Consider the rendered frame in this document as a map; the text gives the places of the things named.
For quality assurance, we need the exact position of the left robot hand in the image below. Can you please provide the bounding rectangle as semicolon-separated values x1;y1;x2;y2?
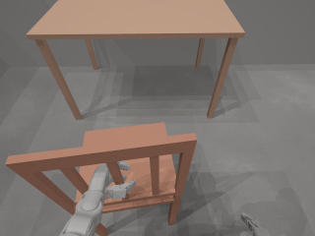
88;160;136;200

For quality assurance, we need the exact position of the right robot hand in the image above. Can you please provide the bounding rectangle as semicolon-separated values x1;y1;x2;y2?
240;212;271;236

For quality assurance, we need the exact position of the left robot forearm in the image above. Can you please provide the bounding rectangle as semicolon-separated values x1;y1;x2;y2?
59;190;104;236

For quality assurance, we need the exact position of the chair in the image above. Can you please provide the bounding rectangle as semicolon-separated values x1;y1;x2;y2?
5;122;198;236

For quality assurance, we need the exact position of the table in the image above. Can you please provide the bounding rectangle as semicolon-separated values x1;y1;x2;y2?
26;0;245;120

